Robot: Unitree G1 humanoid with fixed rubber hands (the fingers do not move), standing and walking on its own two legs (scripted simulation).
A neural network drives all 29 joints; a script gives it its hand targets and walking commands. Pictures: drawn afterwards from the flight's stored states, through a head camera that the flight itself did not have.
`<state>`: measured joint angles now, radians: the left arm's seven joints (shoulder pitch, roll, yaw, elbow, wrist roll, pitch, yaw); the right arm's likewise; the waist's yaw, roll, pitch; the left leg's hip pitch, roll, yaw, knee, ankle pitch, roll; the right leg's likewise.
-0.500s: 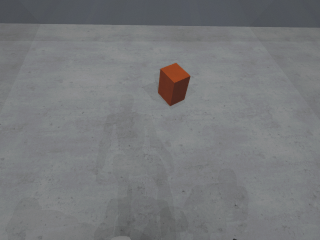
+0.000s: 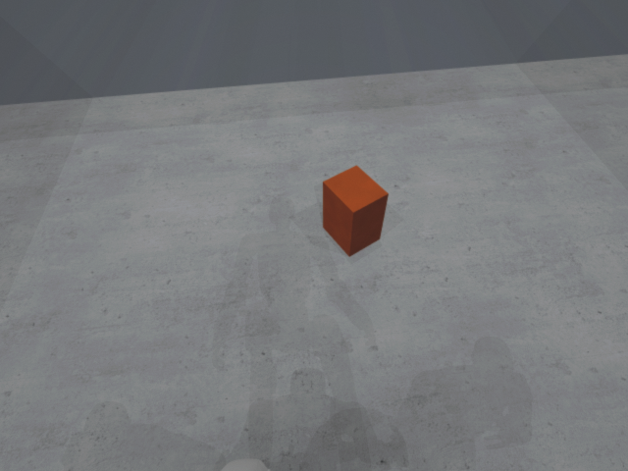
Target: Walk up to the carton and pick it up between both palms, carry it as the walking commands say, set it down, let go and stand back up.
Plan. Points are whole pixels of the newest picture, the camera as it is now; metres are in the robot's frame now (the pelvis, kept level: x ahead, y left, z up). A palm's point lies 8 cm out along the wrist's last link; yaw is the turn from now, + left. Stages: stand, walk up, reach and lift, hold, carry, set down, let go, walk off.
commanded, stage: walk up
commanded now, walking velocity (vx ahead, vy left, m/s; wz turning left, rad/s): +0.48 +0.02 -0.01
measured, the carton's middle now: (352, 212) +1.06 -0.11 -0.64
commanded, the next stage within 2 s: none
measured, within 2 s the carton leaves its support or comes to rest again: neither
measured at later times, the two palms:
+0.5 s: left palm (161, 320) +0.35 +0.28 -0.12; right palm (456, 410) +0.22 -0.20 -0.12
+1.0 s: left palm (167, 289) +0.43 +0.30 -0.15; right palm (425, 251) +0.51 -0.20 -0.13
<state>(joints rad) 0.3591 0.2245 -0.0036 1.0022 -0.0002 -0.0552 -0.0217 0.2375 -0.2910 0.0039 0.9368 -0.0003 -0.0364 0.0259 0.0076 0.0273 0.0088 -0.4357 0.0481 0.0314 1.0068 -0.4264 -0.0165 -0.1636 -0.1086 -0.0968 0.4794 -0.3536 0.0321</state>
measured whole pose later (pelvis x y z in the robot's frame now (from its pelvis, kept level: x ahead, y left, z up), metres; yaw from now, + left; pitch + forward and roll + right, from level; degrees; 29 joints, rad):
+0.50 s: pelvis +0.22 +0.05 +0.01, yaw -1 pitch +3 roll -2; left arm 0.09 0.24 0.00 0.88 0.00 -0.02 -0.05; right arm 0.35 -0.20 0.00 0.96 0.00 -0.06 0.02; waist 0.01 -0.02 0.04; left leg -0.12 0.04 0.06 0.40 -0.33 0.02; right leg -0.46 -0.10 -0.09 0.80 -0.31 0.08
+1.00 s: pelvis +0.45 +0.05 -0.01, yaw -1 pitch +2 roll -1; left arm 0.35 0.24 0.00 1.06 0.00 -0.02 -0.02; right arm 0.22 -0.24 0.00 0.96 0.00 -0.05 0.03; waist 0.00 -0.01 0.03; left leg -0.33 0.05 0.07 0.63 -0.32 0.01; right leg -0.22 -0.10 -0.10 0.86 -0.50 0.06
